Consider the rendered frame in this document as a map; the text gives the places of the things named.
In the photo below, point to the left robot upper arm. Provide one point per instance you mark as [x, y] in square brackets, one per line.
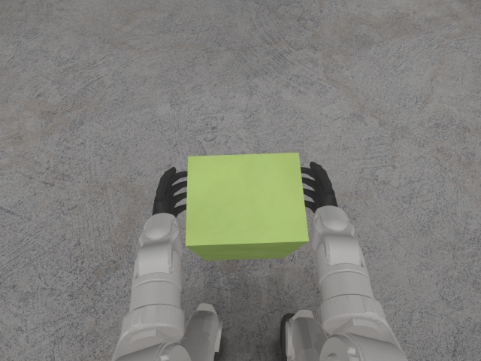
[166, 351]

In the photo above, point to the carton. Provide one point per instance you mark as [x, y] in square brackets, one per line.
[248, 206]

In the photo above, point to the robot right thigh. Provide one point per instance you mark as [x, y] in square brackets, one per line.
[304, 339]

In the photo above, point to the robot right forearm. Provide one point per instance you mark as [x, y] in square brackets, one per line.
[348, 300]

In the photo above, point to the robot left forearm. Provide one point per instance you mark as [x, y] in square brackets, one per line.
[155, 314]

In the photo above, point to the robot right hand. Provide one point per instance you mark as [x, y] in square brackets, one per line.
[324, 194]

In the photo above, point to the robot left hand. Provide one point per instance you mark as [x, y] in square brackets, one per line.
[164, 201]

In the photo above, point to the right robot upper arm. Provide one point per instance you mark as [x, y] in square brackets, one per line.
[345, 346]

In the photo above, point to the left robot shin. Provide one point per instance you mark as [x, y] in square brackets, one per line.
[205, 307]

